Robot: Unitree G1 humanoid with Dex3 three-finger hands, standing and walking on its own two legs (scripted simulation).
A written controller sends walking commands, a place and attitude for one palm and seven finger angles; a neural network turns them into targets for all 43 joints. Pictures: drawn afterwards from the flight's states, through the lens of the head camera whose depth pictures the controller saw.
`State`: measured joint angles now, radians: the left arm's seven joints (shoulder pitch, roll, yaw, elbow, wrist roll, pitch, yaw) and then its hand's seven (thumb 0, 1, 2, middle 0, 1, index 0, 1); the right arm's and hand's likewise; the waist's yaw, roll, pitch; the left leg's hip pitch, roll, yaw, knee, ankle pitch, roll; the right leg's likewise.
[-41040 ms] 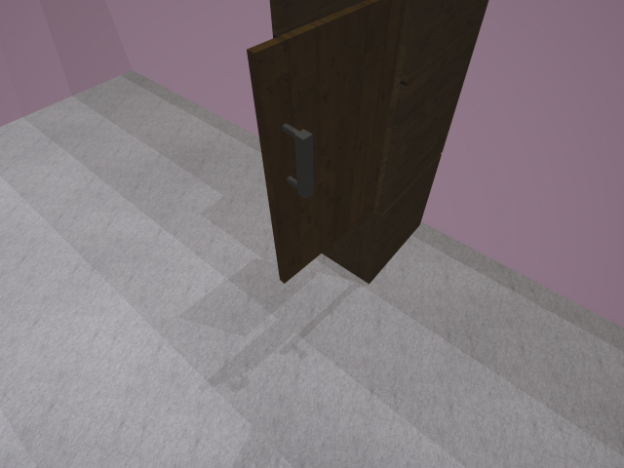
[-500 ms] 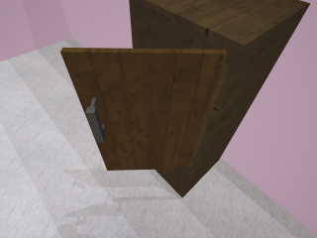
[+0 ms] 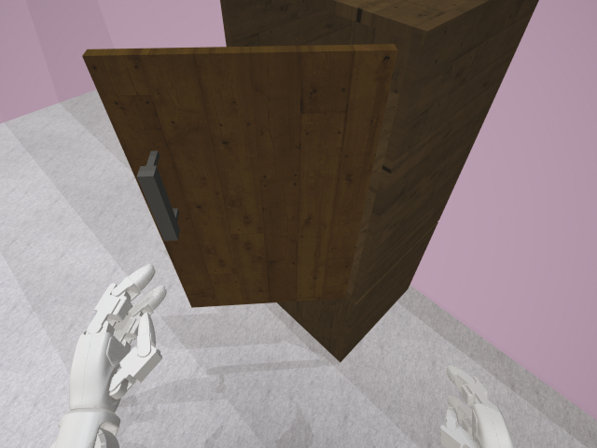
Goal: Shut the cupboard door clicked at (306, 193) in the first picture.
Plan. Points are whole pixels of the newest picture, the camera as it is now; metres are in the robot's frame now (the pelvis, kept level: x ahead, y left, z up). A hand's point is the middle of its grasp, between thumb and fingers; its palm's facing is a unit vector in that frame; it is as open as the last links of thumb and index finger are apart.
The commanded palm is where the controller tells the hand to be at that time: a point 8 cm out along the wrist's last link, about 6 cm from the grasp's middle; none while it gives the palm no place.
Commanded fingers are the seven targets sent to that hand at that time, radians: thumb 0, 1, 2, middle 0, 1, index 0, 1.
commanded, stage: raise the hand and make a fist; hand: left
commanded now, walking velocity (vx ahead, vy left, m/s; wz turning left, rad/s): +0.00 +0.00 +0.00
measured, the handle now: (163, 196) +0.45 +0.23 +0.09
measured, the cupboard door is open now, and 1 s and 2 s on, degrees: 49 49 49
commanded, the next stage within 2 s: bring the fist close to the handle in 1.62 s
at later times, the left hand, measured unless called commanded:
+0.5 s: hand (152, 389) +0.19 +0.19 +0.02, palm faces +0.08 -1.00 +0.00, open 4.3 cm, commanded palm +0.16 +0.25 +0.04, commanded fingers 0.00 0.90 0.90 -0.93 -1.10 -0.93 -1.10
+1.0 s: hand (97, 346) +0.22 +0.24 +0.09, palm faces +0.17 -0.98 -0.04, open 3.1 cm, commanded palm +0.19 +0.27 +0.08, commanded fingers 0.00 0.90 0.90 -1.30 -1.50 -1.30 -1.50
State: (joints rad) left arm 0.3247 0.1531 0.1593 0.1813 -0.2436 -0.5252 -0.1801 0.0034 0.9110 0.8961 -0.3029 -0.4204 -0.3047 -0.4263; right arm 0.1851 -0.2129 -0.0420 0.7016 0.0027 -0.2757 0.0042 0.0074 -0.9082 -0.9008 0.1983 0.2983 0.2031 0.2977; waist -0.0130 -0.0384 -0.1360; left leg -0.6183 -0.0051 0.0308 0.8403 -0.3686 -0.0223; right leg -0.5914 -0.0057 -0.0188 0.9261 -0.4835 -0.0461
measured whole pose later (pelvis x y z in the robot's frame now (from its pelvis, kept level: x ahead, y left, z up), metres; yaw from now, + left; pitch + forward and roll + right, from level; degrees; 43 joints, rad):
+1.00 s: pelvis +0.00 +0.03 -0.01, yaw +1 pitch +10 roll -2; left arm 0.40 0.21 0.15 -0.19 -0.27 -0.29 -0.10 0.02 0.90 0.90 -1.21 -1.40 -1.21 -1.41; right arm 0.23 -0.22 0.04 0.48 0.02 -0.19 -0.05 0.01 -0.91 -0.90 0.20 0.30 0.20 0.30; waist 0.04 0.04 -0.12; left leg -0.72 0.00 -0.02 1.00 -0.44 0.02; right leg -0.62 0.01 -0.07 0.96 -0.51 -0.01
